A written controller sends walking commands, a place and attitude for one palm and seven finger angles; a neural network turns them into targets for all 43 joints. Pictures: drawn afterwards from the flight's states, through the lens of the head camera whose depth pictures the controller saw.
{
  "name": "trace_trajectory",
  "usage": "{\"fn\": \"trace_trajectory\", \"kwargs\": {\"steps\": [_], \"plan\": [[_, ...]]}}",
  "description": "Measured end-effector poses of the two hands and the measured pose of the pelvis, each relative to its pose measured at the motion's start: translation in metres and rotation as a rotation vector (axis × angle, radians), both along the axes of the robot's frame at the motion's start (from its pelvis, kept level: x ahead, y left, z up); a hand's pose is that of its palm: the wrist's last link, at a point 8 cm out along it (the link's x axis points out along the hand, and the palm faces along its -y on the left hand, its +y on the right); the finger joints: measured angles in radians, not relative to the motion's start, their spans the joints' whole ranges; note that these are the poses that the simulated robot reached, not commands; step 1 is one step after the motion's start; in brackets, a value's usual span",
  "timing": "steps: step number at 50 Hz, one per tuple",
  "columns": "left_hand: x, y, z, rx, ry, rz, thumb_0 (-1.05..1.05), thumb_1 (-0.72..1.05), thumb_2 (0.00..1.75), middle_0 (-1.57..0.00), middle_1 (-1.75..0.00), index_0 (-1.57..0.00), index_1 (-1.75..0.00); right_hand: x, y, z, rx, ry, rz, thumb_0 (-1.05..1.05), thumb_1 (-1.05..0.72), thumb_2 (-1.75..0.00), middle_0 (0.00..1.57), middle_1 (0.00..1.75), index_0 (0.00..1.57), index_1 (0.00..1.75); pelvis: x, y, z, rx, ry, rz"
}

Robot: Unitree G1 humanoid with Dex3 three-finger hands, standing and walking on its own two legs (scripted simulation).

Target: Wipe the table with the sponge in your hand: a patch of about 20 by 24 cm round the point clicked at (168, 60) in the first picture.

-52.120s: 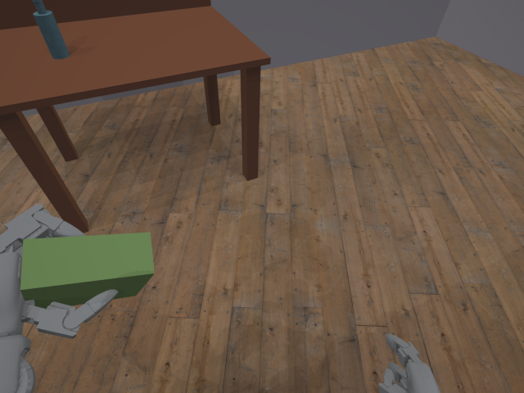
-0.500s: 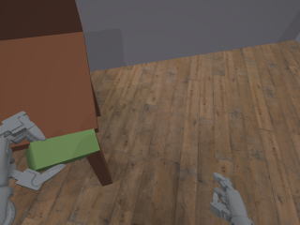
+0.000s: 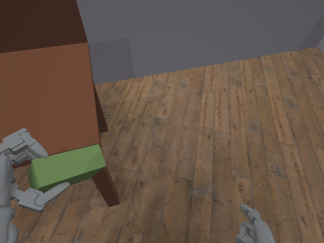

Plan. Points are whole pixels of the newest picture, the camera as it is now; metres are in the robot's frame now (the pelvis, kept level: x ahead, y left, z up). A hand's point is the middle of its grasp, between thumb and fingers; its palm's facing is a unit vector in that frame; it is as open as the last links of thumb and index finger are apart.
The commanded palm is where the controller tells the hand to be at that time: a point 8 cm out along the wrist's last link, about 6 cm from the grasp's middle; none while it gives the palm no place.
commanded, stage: look again from close up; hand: left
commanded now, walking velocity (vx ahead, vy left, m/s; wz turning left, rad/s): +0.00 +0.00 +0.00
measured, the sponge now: (75, 168) +0.25 +0.20 +0.10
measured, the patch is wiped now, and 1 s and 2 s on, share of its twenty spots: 0.95 0.95 0.95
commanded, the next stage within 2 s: shuffle to correct the standing spot in 0.28 s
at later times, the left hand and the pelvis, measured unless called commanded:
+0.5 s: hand (30, 171) +0.21 +0.25 +0.15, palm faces +0.38 -0.84 -0.38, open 9.0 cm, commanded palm +0.16 +0.29 +0.17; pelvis +0.00 +0.01 +0.00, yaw +0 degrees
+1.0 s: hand (12, 164) +0.22 +0.29 +0.15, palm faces +0.33 -0.85 -0.41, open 9.0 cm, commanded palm +0.17 +0.34 +0.17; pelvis +0.00 +0.06 -0.01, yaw -3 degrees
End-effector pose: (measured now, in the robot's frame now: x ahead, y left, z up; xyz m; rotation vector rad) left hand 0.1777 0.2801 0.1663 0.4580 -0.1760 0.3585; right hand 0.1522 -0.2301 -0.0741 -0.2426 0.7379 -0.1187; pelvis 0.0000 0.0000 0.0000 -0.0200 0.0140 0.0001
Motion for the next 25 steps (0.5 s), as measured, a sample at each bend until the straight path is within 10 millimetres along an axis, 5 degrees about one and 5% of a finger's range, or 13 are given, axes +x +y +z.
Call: {"fn": "trace_trajectory", "kwargs": {"steps": [25], "plan": [[-0.007, 0.012, -0.001, -0.022, -0.005, 0.006, -0.01, -0.50, 1.02, -0.88, -1.49, -0.93, -1.53, 0.007, 0.015, 0.009, -0.005, -0.028, 0.025, 0.01, -0.90, -0.90, 0.20, 0.30, 0.20, 0.30, -0.003, 0.010, 0.002, -0.004, -0.004, 0.004]]}}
